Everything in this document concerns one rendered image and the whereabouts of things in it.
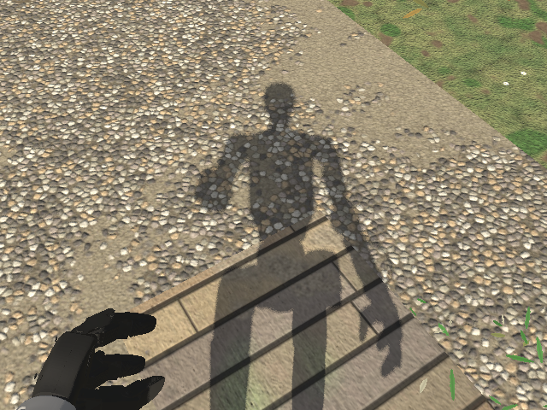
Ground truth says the robot left hand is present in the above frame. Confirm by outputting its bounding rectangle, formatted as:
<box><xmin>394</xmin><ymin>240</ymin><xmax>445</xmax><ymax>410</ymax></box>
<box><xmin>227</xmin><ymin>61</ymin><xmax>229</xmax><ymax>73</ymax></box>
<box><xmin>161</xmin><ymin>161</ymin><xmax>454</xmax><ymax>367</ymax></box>
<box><xmin>32</xmin><ymin>308</ymin><xmax>165</xmax><ymax>410</ymax></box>

